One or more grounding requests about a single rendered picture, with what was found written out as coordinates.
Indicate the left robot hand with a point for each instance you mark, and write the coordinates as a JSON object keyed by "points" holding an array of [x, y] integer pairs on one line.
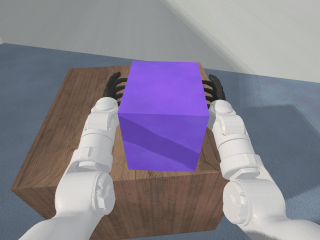
{"points": [[111, 87]]}

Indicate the robot right forearm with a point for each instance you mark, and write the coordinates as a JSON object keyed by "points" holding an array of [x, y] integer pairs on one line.
{"points": [[238, 159]]}

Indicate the right robot hand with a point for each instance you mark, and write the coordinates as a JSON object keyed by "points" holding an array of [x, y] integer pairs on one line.
{"points": [[216, 91]]}

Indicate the pedestal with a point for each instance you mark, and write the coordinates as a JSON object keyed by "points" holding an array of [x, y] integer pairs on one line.
{"points": [[148, 203]]}

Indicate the robot left forearm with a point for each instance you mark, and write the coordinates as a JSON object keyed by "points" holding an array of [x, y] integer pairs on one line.
{"points": [[96, 143]]}

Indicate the robot left upper arm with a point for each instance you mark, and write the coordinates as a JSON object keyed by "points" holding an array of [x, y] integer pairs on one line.
{"points": [[82, 199]]}

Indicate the robot right upper arm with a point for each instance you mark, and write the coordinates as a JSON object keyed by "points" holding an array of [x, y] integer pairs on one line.
{"points": [[257, 206]]}

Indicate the carton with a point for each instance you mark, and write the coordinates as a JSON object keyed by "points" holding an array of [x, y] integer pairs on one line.
{"points": [[163, 116]]}

